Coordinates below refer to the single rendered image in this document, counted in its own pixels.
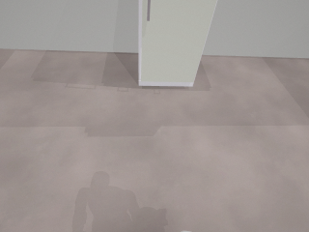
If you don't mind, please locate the fridge door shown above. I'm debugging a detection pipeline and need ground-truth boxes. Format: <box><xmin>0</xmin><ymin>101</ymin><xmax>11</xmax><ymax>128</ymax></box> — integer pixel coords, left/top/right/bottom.
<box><xmin>141</xmin><ymin>0</ymin><xmax>217</xmax><ymax>82</ymax></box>

